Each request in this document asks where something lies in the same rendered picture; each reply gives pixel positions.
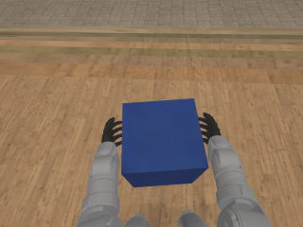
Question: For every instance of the left robot upper arm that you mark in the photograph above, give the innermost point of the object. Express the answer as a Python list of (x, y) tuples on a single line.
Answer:
[(108, 220)]

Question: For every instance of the robot left shin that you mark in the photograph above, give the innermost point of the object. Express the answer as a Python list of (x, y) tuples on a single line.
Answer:
[(139, 215)]

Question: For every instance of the robot left hand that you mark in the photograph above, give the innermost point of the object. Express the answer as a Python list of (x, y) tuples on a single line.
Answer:
[(108, 132)]

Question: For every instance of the robot right hand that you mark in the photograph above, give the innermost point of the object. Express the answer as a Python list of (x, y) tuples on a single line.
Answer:
[(211, 127)]

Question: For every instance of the robot shin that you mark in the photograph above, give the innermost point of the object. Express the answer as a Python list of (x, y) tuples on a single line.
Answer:
[(139, 215), (188, 211)]

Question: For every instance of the right robot upper arm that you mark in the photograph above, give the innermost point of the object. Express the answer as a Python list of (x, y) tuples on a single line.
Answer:
[(236, 217)]

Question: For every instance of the robot left forearm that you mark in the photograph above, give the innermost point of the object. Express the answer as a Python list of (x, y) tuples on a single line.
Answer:
[(101, 198)]

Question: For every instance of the robot right forearm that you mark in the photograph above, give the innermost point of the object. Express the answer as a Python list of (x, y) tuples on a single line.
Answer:
[(232, 187)]

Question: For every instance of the robot right shin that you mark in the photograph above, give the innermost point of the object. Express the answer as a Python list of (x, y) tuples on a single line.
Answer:
[(188, 211)]

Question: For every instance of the carton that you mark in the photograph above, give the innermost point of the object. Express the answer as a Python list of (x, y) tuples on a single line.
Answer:
[(162, 143)]

